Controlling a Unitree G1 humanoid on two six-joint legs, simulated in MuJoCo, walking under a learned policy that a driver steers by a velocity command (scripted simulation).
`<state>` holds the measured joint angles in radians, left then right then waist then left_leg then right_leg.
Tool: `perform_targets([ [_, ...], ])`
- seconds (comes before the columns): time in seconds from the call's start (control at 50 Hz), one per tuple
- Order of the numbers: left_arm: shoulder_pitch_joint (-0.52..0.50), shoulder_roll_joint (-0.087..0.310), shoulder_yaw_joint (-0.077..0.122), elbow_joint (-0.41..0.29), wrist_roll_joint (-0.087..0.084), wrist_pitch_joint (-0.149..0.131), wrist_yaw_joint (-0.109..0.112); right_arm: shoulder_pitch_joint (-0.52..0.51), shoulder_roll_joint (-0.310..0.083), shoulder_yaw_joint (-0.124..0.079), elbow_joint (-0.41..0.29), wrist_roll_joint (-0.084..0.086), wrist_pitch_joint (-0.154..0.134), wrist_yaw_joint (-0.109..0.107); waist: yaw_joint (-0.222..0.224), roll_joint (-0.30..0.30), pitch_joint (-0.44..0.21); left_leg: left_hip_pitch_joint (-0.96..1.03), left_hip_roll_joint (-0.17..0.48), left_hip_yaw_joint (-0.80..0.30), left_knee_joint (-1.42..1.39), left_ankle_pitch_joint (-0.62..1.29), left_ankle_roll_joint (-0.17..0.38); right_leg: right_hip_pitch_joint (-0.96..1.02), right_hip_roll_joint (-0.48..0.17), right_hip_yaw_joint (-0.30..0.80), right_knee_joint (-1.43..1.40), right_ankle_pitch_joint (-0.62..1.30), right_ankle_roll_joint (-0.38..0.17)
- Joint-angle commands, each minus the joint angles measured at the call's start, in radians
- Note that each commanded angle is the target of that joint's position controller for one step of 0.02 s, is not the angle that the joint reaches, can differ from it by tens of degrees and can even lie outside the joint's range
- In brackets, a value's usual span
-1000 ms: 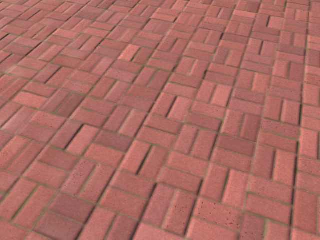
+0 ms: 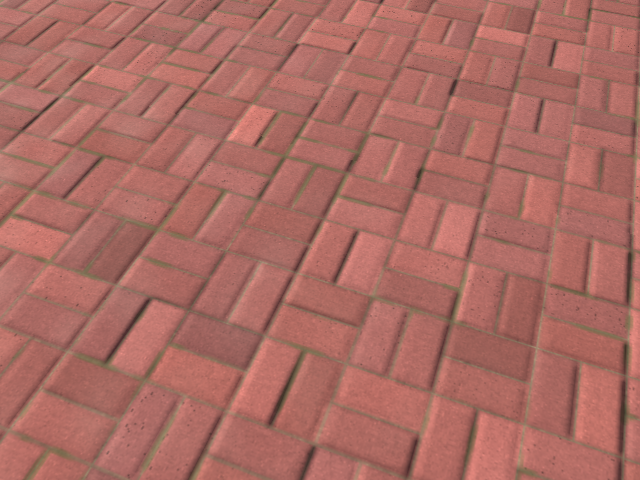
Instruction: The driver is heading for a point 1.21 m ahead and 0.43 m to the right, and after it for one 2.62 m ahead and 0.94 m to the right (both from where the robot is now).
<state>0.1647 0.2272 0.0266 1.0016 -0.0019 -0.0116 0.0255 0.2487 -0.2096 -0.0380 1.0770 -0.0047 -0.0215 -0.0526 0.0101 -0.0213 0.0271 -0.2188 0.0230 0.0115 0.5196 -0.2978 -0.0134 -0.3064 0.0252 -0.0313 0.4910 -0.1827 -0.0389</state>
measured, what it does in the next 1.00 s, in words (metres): walks ahead, turning right: left foot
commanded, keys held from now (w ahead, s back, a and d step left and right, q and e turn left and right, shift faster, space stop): e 0.12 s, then w+e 0.74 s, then w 0.14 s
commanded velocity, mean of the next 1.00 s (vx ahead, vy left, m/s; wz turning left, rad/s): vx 0.33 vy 0.00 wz -0.48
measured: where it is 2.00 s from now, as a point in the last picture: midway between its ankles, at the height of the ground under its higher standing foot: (521, 375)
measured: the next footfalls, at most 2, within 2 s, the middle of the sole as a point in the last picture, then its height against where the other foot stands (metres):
left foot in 0.76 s outside the picture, level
right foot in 1.26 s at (527, 470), level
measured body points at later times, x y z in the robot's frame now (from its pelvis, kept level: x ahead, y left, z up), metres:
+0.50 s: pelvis +0.11 -0.06 +0.01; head +0.12 -0.09 +0.46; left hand +0.20 +0.19 -0.11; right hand +0.21 -0.37 -0.10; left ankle +0.21 +0.09 -0.66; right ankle +0.04 -0.12 -0.74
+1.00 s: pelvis +0.37 -0.11 +0.01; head +0.39 -0.13 +0.46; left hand +0.62 +0.06 -0.10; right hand +0.28 -0.38 -0.11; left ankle +0.42 -0.02 -0.74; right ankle +0.32 -0.26 -0.66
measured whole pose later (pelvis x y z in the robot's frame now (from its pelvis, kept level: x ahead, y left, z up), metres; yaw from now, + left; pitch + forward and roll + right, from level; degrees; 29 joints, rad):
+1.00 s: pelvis +0.37 -0.11 +0.01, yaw -32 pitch +1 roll +3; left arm 0.23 0.30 0.08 0.75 -0.02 -0.04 0.01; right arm 0.26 -0.26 -0.07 0.86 -0.01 -0.12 0.02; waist -0.03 -0.05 0.03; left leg -0.17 -0.04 0.09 0.31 -0.16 0.04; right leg -0.61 -0.08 0.07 1.08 -0.30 -0.03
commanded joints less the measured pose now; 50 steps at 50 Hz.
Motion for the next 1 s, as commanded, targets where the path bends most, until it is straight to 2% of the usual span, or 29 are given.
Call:
perform_targets([
  [0.02, -0.085, 0.123, 0.031, -0.093, -0.012, -0.008, 0.002, 0.061, -0.158, -0.041, -0.04, 0.005, -0.007, -0.022, -0.036, 0.069, -0.033, 0.028, 0.064, -0.051, -0.079, 0.112, 0.063, -0.051, -0.031, 0.068, 0.012, 0.113, -0.056],
  [0.08, -0.078, 0.103, 0.036, -0.125, -0.007, 0.007, -0.003, 0.102, -0.188, -0.06, -0.057, 0.003, 0.006, -0.042, -0.046, 0.123, -0.048, 0.092, 0.187, -0.14, -0.083, 0.27, 0.131, -0.161, -0.004, 0.044, 0.16, 0.116, -0.035],
  [0.12, -0.042, 0.091, 0.04, -0.135, -0.001, 0.018, -0.011, 0.044, -0.196, -0.067, -0.095, 0.006, 0.005, -0.054, -0.026, 0.189, -0.057, 0.091, 0.314, -0.217, -0.087, 0.413, 0.199, -0.198, -0.008, 0.019, 0.295, -0.155, -0.021],
  [0.16, -0.077, 0.095, 0.043, -0.167, -0.013, 0.027, -0.022, 0.019, -0.216, -0.077, -0.132, 0.019, -0.009, -0.053, -0.047, 0.17, -0.039, 0.101, 0.404, -0.289, -0.157, 0.209, 0.237, -0.27, -0.063, 0.03, 0.398, -0.385, -0.021],
  [0.18, -0.104, 0.098, 0.043, -0.188, -0.02, 0.028, -0.03, 0.004, -0.237, -0.084, -0.143, 0.028, -0.02, -0.049, -0.046, 0.142, -0.017, 0.089, 0.405, -0.289, -0.188, 0.063, 0.22, -0.273, -0.092, 0.043, 0.377, -0.368, -0.023],
  [0.22, -0.094, 0.094, 0.046, -0.187, -0.026, 0.024, -0.042, -0.047, -0.256, -0.092, -0.156, 0.036, -0.03, -0.033, -0.023, 0.129, 0.012, 0.015, 0.342, -0.192, -0.205, -0.092, 0.168, -0.157, -0.073, -0.014, 0.267, -0.267, -0.027],
  [0.26, 0.07, 0.099, 0.065, -0.116, -0.029, 0.016, -0.046, -0.083, -0.231, -0.088, -0.163, 0.026, -0.026, -0.006, 0.048, 0.107, -0.004, -0.154, 0.233, -0.017, -0.074, -0.124, 0.11, 0.149, 0.036, -0.132, 0.132, -0.152, -0.04],
  [0.28, 0.167, 0.147, 0.095, -0.089, -0.036, 0.009, -0.044, -0.073, -0.184, -0.074, -0.166, 0.012, -0.03, 0.008, 0.089, 0.003, -0.033, -0.258, 0.166, 0.086, 0.169, -0.036, 0.064, 0.314, 0.028, -0.047, 0.059, -0.162, -0.08],
  [0.3, 0.26, 0.305, 0.132, -0.102, -0.029, -0.01, -0.034, -0.137, -0.098, -0.047, -0.252, 0.001, -0.05, 0.017, 0.105, -0.341, -0.062, -0.573, -0.005, 0.156, 0.607, -0.187, -0.036, 0.464, -0.278, 0.614, -0.195, -0.304, -0.273],
  [0.32, 0.288, 0.266, 0.104, -0.108, -0.009, -0.043, -0.047, -0.217, -0.123, -0.046, -0.285, 0.022, -0.083, 0.024, 0.122, -0.224, -0.094, -0.695, -0.038, -0.066, 0.771, -0.299, -0.012, 0.474, -0.385, 0.875, -0.324, -0.332, -0.372],
  [0.34, 0.235, 0.221, 0.089, -0.12, -0.005, -0.068, -0.048, -0.216, -0.147, -0.05, -0.294, 0.048, -0.105, 0.037, 0.081, -0.135, -0.025, -0.772, 0.008, -0.101, 0.814, -0.228, 0.023, 0.462, -0.395, 0.816, -0.306, -0.279, -0.352],
  [0.36, 0.181, 0.181, 0.077, -0.141, -0.015, -0.082, -0.048, -0.184, -0.171, -0.053, -0.275, 0.037, -0.119, 0.042, 0.043, -0.051, -0.008, -0.748, 0.044, -0.105, 0.78, -0.133, 0.046, 0.43, -0.349, 0.687, -0.267, -0.181, -0.301],
  [0.38, 0.124, 0.174, 0.073, -0.162, -0.02, -0.082, -0.046, -0.164, -0.183, -0.06, -0.255, 0.014, -0.124, 0.039, 0.014, 0.008, -0.001, -0.693, 0.073, -0.109, 0.694, -0.045, 0.049, 0.371, -0.303, 0.572, -0.258, -0.089, -0.256],
  [0.42, 0.109, 0.149, 0.062, -0.178, -0.016, -0.078, -0.037, -0.167, -0.194, -0.071, -0.252, 0.001, -0.116, 0.04, -0.003, -0.022, -0.01, -0.564, 0.085, -0.09, 0.544, 0.058, 0.036, 0.298, -0.236, 0.433, -0.287, 0.056, -0.211],
  [0.52, 0.214, 0.178, 0.071, -0.166, -0.02, -0.064, -0.003, -0.315, -0.11, -0.046, -0.315, 0.002, -0.105, 0.051, 0.032, -0.031, 0.006, -0.492, 0.007, -0.041, 0.19, 0.265, -0.016, 0.249, -0.165, 0.298, -0.289, 0.241, -0.182],
  [0.58, 0.245, 0.182, 0.075, -0.164, -0.02, -0.06, 0.001, -0.405, -0.097, -0.035, -0.359, 0.015, -0.106, 0.064, 0.061, -0.072, 0.028, -0.409, -0.022, -0.03, 0.048, 0.353, -0.022, 0.184, -0.159, 0.303, -0.294, 0.175, -0.16],
  [0.66, 0.277, 0.174, 0.079, -0.156, -0.03, -0.054, 0.003, -0.448, -0.131, -0.036, -0.404, 0.022, -0.118, 0.076, 0.068, -0.079, 0.035, -0.37, -0.028, -0.062, -0.039, 0.355, -0.007, 0.244, -0.194, 0.372, -0.239, 0.174, -0.149],
  [0.72, 0.252, 0.185, 0.089, -0.173, -0.024, -0.042, 0.009, -0.366, -0.176, -0.052, -0.4, 0.022, -0.132, 0.077, 0.017, -0.12, -0.002, -0.228, -0.047, -0.048, -0.071, 0.258, 0.029, 0.275, -0.203, 0.405, -0.144, 0.349, -0.128],
  [0.74, 0.233, 0.178, 0.087, -0.187, -0.02, -0.039, 0.006, -0.257, -0.208, -0.068, -0.375, 0.019, -0.135, 0.071, -0.034, -0.126, -0.069, -0.072, -0.059, -0.031, -0.095, 0.254, 0.059, 0.261, -0.161, 0.386, -0.04, 0.489, -0.107],
  [0.76, 0.191, 0.16, 0.077, -0.217, -0.009, -0.039, -0.002, -0.089, -0.247, -0.084, -0.348, 0.007, -0.136, 0.062, -0.119, -0.109, -0.2, 0.192, 0.024, -0.096, -0.061, 0.245, 0.115, 0.158, -0.106, 0.354, 0.169, 0.476, -0.075],
  [0.78, 0.214, 0.097, 0.06, -0.246, 0.006, -0.043, -0.003, 0.088, -0.309, -0.098, -0.334, -0.005, -0.126, 0.049, -0.152, 0.046, -0.371, 0.524, 0.229, -0.349, -0.049, 0.119, 0.189, -0.075, -0.001, 0.265, 0.482, 0.167, -0.027],
  [0.8, 0.36, 0.046, 0.04, -0.263, -0.035, -0.054, -0.007, 0.096, -0.314, -0.094, -0.311, -0.013, -0.118, 0.063, -0.06, 0.394, -0.459, 0.693, 0.421, -0.804, -0.191, -0.067, 0.305, -0.359, 0.072, 0.235, 0.735, -0.438, 0.004],
  [0.82, 0.321, 0.161, 0.063, -0.235, -0.052, -0.051, -0.004, 0.04, -0.199, -0.069, -0.333, 0.004, -0.113, 0.062, -0.076, 0.246, -0.31, 0.576, 0.382, -0.743, -0.227, -0.207, 0.263, -0.445, -0.017, 0.245, 0.833, -0.37, 0.008],
  [0.84, 0.221, 0.198, 0.072, -0.253, -0.046, -0.047, -0.005, -0.018, -0.152, -0.057, -0.342, 0.013, -0.105, 0.057, -0.082, 0.143, -0.165, 0.408, 0.338, -0.55, -0.244, -0.15, 0.219, -0.452, -0.056, 0.199, 0.82, -0.272, 0.009],
  [0.86, 0.178, 0.18, 0.072, -0.262, -0.033, -0.046, -0.003, -0.068, -0.149, -0.053, -0.34, 0.006, -0.099, 0.058, -0.053, 0.069, -0.093, 0.26, 0.296, -0.436, -0.272, -0.031, 0.2, -0.407, -0.095, 0.172, 0.788, -0.203, 0.01],
  [0.88, 0.158, 0.161, 0.074, -0.269, -0.021, -0.046, -0.006, -0.079, -0.136, -0.048, -0.33, -0.005, -0.098, 0.061, -0.035, 0.071, -0.053, 0.164, 0.263, -0.366, -0.299, 0.052, 0.201, -0.371, -0.12, 0.17, 0.748, -0.167, 0.006],
  [0.9, 0.172, 0.136, 0.072, -0.27, -0.025, -0.041, -0.011, -0.082, -0.132, -0.046, -0.32, -0.013, -0.101, 0.063, -0.012, 0.092, -0.043, 0.101, 0.236, -0.303, -0.329, 0.083, 0.201, -0.326, -0.14, 0.168, 0.725, -0.152, 0.001],
  [0.94, 0.172, 0.09, 0.061, -0.279, -0.029, -0.032, -0.015, -0.07, -0.14, -0.05, -0.297, -0.004, -0.114, 0.07, 0.001, 0.104, -0.028, 0.046, 0.229, -0.234, -0.378, 0.126, 0.23, -0.314, -0.149, 0.152, 0.666, -0.144, 0.003],
  [1.0, 0.095, 0.086, 0.05, -0.312, -0.011, -0.034, -0.018, -0.05, -0.182, -0.063, -0.274, 0.005, -0.12, 0.071, -0.001, 0.075, -0.002, 0.053, 0.237, -0.163, -0.418, 0.205, 0.255, -0.368, -0.16, 0.147, 0.511, -0.036, 0.016],
])
Velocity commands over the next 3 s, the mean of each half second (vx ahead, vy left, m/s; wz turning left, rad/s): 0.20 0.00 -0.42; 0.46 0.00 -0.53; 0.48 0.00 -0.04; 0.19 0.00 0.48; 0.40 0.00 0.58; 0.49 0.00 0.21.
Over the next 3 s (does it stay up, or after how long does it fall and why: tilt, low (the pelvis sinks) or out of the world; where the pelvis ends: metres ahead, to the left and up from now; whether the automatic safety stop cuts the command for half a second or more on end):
stays up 1.13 -0.34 0.01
